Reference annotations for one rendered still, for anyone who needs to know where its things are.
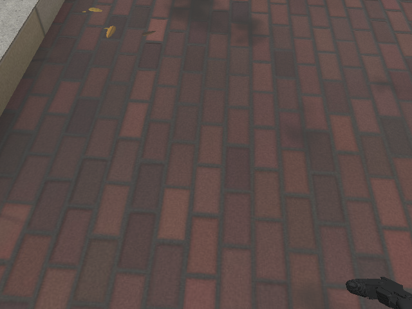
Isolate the right robot hand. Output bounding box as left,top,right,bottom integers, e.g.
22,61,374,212
346,277,412,309

